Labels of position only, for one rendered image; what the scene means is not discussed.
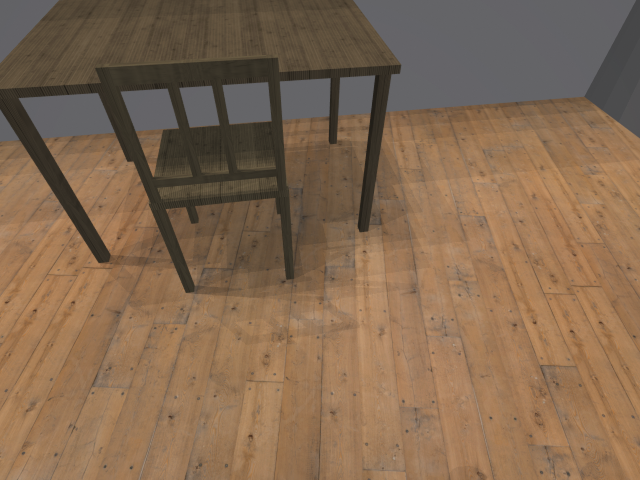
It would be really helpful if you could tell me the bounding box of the chair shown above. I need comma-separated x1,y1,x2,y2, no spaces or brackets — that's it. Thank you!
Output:
95,54,294,293

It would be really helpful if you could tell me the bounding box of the table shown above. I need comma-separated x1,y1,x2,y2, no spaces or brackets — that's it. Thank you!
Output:
0,0,401,263

